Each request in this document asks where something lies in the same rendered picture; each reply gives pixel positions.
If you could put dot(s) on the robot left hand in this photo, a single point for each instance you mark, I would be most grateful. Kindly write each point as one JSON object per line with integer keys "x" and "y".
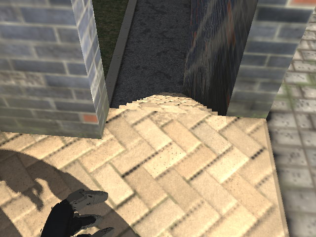
{"x": 63, "y": 222}

